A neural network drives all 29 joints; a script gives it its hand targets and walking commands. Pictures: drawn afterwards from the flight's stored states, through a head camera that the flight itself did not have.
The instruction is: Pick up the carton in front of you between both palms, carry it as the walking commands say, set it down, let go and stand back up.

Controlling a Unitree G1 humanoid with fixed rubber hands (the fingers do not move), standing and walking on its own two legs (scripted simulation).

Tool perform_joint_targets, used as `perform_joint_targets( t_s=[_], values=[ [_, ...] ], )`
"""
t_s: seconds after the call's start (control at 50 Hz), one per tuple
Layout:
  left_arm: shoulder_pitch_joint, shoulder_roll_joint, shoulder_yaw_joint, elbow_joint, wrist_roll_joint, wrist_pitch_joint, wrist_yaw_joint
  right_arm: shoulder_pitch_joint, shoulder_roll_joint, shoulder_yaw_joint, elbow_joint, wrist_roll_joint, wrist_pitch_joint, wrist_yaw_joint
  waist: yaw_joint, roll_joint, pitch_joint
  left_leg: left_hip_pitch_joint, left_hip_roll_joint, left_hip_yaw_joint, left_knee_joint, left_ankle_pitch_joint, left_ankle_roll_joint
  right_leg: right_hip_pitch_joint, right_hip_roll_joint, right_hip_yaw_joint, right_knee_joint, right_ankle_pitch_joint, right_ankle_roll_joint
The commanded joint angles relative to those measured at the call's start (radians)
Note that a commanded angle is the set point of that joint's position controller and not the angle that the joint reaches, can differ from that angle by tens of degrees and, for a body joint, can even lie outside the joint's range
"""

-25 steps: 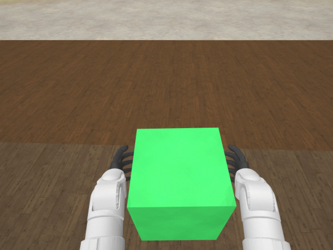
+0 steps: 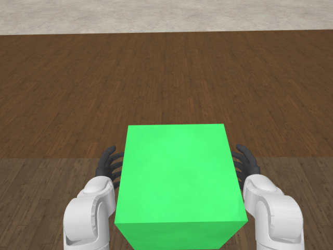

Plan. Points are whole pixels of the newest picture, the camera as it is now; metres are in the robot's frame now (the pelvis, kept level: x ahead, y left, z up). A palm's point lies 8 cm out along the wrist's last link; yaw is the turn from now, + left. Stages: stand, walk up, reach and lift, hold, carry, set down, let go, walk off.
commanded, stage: carry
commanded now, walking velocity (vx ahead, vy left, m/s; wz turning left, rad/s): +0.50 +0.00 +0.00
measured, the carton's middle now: (176, 191) +0.26 +0.01 +0.02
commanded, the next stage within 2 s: none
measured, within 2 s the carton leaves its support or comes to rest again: neither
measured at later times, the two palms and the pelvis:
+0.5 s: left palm (143, 99) +0.53 +0.11 +0.08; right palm (237, 94) +0.56 -0.19 +0.07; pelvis +0.30 -0.06 +0.01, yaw +3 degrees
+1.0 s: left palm (143, 45) +0.90 +0.14 +0.09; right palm (213, 44) +0.88 -0.15 +0.10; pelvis +0.64 +0.00 +0.01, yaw -1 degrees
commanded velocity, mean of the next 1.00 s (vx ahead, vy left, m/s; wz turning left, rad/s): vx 0.50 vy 0.00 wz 0.00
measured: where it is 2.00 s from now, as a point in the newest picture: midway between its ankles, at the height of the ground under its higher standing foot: (182, 123)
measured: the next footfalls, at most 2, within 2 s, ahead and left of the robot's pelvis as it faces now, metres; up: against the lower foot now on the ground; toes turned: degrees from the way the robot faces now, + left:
right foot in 0.28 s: +0.35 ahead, -0.13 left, +0.00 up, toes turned -11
left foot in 0.80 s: +0.70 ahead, +0.07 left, +0.00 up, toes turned +14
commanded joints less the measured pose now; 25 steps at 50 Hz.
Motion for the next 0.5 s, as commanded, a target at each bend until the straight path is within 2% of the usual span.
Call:
perform_joint_targets(
  t_s=[0.0,0.02,0.08,0.14,0.2,0.22,0.24,0.26,0.28,0.3,0.32,0.34,0.36,0.38,0.4,0.42,0.48],
  values=[
    [-0.487,-0.810,-0.700,-0.098,-0.377,0.010,-0.177,-0.459,0.831,0.622,-0.138,0.326,0.018,0.119,-0.026,0.043,-0.125,0.420,0.374,-0.484,-0.305,0.043,0.120,-0.411,-0.089,0.042,0.053,0.073,-0.010],
    [-0.471,-0.811,-0.690,-0.081,-0.366,0.012,-0.171,-0.464,0.830,0.631,-0.137,0.338,0.023,0.120,-0.027,0.060,-0.113,0.389,0.339,-0.401,-0.323,0.082,0.097,-0.370,-0.072,0.006,-0.021,0.119,-0.001],
    [-0.407,-0.802,-0.658,-0.032,-0.319,0.015,-0.150,-0.443,0.808,0.641,-0.117,0.360,0.037,0.129,-0.025,0.110,-0.086,0.359,0.276,-0.257,-0.326,0.177,0.067,-0.306,-0.032,-0.059,-0.217,0.220,0.018],
    [-0.383,-0.794,-0.645,-0.019,-0.287,0.017,-0.136,-0.425,0.787,0.637,-0.098,0.367,0.043,0.140,-0.028,0.159,-0.034,0.313,0.238,-0.156,-0.308,0.277,0.046,-0.220,0.005,-0.128,-0.383,0.299,0.019],
    [-0.402,-0.803,-0.657,-0.046,-0.288,0.016,-0.141,-0.417,0.792,0.637,-0.096,0.361,0.041,0.149,-0.025,0.195,-0.009,0.275,0.236,-0.104,-0.269,0.330,0.017,-0.088,0.015,-0.167,-0.455,0.394,0.002],
    [-0.401,-0.807,-0.661,-0.051,-0.290,0.014,-0.145,-0.418,0.795,0.639,-0.101,0.357,0.040,0.152,-0.018,0.192,-0.021,0.264,0.232,-0.075,-0.207,0.400,0.005,-0.014,0.031,-0.190,-0.471,0.393,-0.005],
    [-0.391,-0.810,-0.663,-0.050,-0.291,0.011,-0.150,-0.416,0.797,0.642,-0.105,0.353,0.039,0.155,-0.006,0.172,-0.052,0.237,0.206,-0.023,-0.091,0.474,-0.016,0.105,0.063,-0.226,-0.501,0.371,-0.010],
    [-0.381,-0.811,-0.663,-0.047,-0.292,0.009,-0.155,-0.399,0.795,0.645,-0.106,0.345,0.038,0.156,0.004,0.129,-0.113,0.173,0.164,0.024,0.088,0.505,-0.042,0.288,0.089,-0.247,-0.513,0.304,-0.015],
    [-0.366,-0.809,-0.664,-0.048,-0.287,0.007,-0.160,-0.400,0.782,0.644,-0.109,0.338,0.036,0.158,0.028,0.027,-0.174,0.026,0.130,0.016,0.315,0.314,-0.068,0.464,-0.054,-0.053,-0.558,0.185,-0.024],
    [-0.387,-0.794,-0.661,-0.035,-0.287,0.001,-0.166,-0.409,0.786,0.650,-0.130,0.331,0.039,0.159,0.021,-0.244,-0.250,-0.259,0.010,-0.037,0.643,-0.027,-0.112,0.640,-0.364,0.497,-0.722,-0.073,-0.170],
    [-0.376,-0.825,-0.673,-0.028,-0.305,-0.004,-0.174,-0.432,0.786,0.653,-0.123,0.334,0.035,0.164,0.018,-0.241,-0.219,-0.371,0.007,-0.161,0.783,-0.193,-0.087,0.606,-0.392,0.612,-0.810,0.053,-0.210],
    [-0.403,-0.853,-0.690,-0.049,-0.318,-0.014,-0.182,-0.436,0.829,0.664,-0.108,0.338,0.024,0.170,0.015,-0.176,-0.209,-0.393,0.071,-0.211,0.836,-0.169,-0.053,0.560,-0.372,0.503,-0.781,0.176,-0.196],
    [-0.424,-0.892,-0.705,-0.054,-0.328,-0.027,-0.190,-0.438,0.867,0.669,-0.102,0.339,0.010,0.176,0.014,-0.086,-0.207,-0.390,0.104,-0.217,0.835,-0.119,-0.038,0.508,-0.345,0.409,-0.753,0.275,-0.178],
    [-0.446,-0.924,-0.720,-0.064,-0.336,-0.041,-0.197,-0.431,0.900,0.673,-0.088,0.335,-0.006,0.181,0.011,-0.017,-0.197,-0.365,0.135,-0.227,0.775,-0.054,-0.035,0.448,-0.318,0.315,-0.758,0.323,-0.148],
    [-0.454,-0.945,-0.734,-0.066,-0.343,-0.054,-0.204,-0.418,0.928,0.676,-0.078,0.328,-0.021,0.183,0.008,-0.024,-0.197,-0.331,0.146,-0.223,0.718,-0.013,-0.038,0.402,-0.292,0.236,-0.775,0.330,-0.119],
    [-0.452,-0.956,-0.743,-0.065,-0.348,-0.065,-0.211,-0.400,0.942,0.679,-0.068,0.316,-0.036,0.182,0.008,-0.050,-0.202,-0.313,0.134,-0.198,0.675,0.015,-0.042,0.388,-0.274,0.183,-0.786,0.341,-0.105],
    [-0.406,-0.945,-0.751,-0.054,-0.349,-0.086,-0.229,-0.343,0.949,0.683,-0.050,0.279,-0.071,0.174,0.009,-0.092,-0.170,-0.335,0.119,-0.147,0.528,0.073,-0.060,0.398,-0.241,0.083,-0.819,0.362,-0.105]
  ],
)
